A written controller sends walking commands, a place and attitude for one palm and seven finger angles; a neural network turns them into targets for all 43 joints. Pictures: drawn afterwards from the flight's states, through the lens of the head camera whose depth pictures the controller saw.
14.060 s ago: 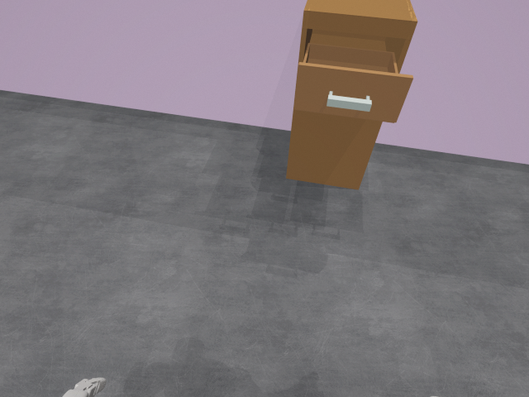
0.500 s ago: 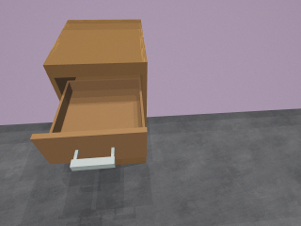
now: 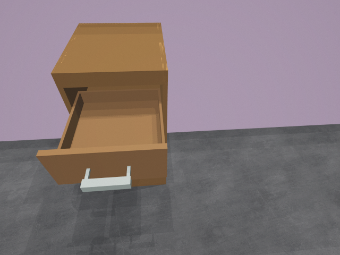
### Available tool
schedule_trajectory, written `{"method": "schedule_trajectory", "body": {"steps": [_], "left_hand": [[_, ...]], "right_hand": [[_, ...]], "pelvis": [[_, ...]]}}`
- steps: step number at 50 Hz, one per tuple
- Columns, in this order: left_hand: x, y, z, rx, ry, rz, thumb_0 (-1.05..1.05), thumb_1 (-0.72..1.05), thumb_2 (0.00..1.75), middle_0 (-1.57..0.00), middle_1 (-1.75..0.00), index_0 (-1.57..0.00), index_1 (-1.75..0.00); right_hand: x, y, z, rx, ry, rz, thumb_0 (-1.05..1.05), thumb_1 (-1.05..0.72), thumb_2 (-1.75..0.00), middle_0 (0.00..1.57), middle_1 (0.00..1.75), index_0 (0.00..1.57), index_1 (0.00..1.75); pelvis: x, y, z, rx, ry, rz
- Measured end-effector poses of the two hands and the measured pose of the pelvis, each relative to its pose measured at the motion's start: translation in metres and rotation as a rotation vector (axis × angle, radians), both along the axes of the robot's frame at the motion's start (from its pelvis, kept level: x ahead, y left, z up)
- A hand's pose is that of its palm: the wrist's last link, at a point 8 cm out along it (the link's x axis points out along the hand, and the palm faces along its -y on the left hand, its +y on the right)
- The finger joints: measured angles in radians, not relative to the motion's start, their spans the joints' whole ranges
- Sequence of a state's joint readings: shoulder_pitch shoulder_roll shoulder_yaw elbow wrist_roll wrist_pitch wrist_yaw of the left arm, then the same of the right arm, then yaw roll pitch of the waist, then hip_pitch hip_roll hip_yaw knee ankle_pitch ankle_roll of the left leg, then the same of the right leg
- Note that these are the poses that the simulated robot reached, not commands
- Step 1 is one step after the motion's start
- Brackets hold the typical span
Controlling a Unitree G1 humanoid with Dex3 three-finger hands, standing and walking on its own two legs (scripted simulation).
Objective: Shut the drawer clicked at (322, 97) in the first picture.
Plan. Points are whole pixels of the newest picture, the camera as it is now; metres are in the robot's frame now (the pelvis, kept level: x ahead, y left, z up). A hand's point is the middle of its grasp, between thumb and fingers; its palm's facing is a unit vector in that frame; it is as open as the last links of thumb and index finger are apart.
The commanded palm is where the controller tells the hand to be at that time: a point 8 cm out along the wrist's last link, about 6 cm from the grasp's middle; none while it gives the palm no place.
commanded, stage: shuffle to correct the standing spot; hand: left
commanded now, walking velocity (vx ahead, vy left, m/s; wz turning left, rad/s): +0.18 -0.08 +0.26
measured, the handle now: (107, 177) +0.34 +0.20 -0.07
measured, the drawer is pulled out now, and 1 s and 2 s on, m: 0.30 0.30 0.30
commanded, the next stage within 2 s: come to a stop and stand still in 0.18 s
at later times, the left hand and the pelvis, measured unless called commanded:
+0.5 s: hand out of the picture +0.00 +0.13 -0.19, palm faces +0.17 -0.97 -0.14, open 7.3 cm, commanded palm none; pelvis +0.07 -0.01 -0.01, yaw +6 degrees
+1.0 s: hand out of the picture +0.09 +0.11 -0.17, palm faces +0.15 -0.97 -0.21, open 7.3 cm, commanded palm none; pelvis +0.12 -0.06 +0.00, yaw +7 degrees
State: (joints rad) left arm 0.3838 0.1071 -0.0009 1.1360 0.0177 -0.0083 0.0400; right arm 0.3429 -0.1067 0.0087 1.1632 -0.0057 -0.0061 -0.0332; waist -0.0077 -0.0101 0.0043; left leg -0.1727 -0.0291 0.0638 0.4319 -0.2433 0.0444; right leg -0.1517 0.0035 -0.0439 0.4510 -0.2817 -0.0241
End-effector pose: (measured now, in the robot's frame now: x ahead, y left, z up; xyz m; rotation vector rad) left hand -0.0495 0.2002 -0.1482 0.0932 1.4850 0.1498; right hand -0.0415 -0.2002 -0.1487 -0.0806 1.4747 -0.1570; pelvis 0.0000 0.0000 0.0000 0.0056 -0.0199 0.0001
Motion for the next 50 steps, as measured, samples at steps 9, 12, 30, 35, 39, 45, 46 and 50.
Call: {"method": "schedule_trajectory", "body": {"steps": [9, 12, 30, 35, 39, 45, 46, 50], "left_hand": [[0.009, -0.001, -0.004, 0.010, 0.027, 0.049, 0.00, 0.91, 0.90, -0.20, -0.30, -0.20, -0.30], [0.018, -0.005, -0.004, 0.019, 0.032, 0.064, 0.00, 0.91, 0.90, -0.20, -0.30, -0.20, -0.30], [0.082, -0.014, -0.007, 0.018, -0.036, 0.135, 0.00, 0.91, 0.90, -0.20, -0.30, -0.20, -0.30], [0.103, -0.009, -0.005, 0.080, -0.108, 0.124, 0.01, 0.93, 0.90, -0.20, -0.30, -0.20, -0.30], [0.109, -0.016, 0.002, 0.083, -0.084, 0.108, 0.01, 0.92, 0.90, -0.20, -0.30, -0.20, -0.30], [0.123, -0.030, 0.006, 0.069, -0.077, 0.092, 0.00, 0.92, 0.90, -0.20, -0.30, -0.20, -0.30], [0.126, -0.032, 0.006, 0.066, -0.081, 0.092, 0.00, 0.92, 0.90, -0.20, -0.30, -0.20, -0.30], [0.133, -0.040, 0.006, 0.061, -0.090, 0.095, 0.01, 0.92, 0.90, -0.20, -0.30, -0.20, -0.30]], "right_hand": [[0.008, -0.011, -0.003, -0.010, 0.058, 0.007, 0.00, -0.91, -0.90, 0.20, 0.30, 0.20, 0.29], [0.020, -0.016, -0.005, -0.011, 0.065, 0.021, 0.00, -0.91, -0.90, 0.20, 0.30, 0.20, 0.29], [0.177, -0.035, 0.001, -0.067, -0.163, 0.191, 0.01, -0.93, -0.90, 0.20, 0.30, 0.20, 0.29], [0.193, -0.049, -0.006, -0.041, -0.157, 0.204, 0.01, -0.93, -0.90, 0.20, 0.30, 0.20, 0.30], [0.197, -0.060, -0.005, -0.029, -0.150, 0.179, 0.01, -0.93, -0.90, 0.20, 0.30, 0.20, 0.29], [0.187, -0.069, -0.003, -0.022, -0.101, 0.158, 0.01, -0.92, -0.90, 0.20, 0.30, 0.20, 0.29], [0.184, -0.070, -0.003, -0.021, -0.089, 0.157, 0.01, -0.92, -0.90, 0.20, 0.30, 0.20, 0.29], [0.174, -0.072, -0.002, -0.016, -0.046, 0.154, 0.00, -0.92, -0.90, 0.20, 0.30, 0.20, 0.29]], "pelvis": [[0.028, -0.006, -0.007, 0.008, 0.032, 0.037], [0.041, -0.010, -0.009, 0.009, 0.041, 0.054], [0.077, -0.016, -0.006, 0.011, -0.012, 0.123], [0.084, -0.032, -0.010, 0.030, -0.003, 0.130], [0.096, -0.041, -0.006, 0.014, 0.008, 0.133], [0.111, -0.051, -0.002, 0.007, 0.014, 0.126], [0.112, -0.052, -0.001, 0.006, 0.013, 0.127], [0.116, -0.058, 0.000, 0.005, 0.008, 0.130]]}}
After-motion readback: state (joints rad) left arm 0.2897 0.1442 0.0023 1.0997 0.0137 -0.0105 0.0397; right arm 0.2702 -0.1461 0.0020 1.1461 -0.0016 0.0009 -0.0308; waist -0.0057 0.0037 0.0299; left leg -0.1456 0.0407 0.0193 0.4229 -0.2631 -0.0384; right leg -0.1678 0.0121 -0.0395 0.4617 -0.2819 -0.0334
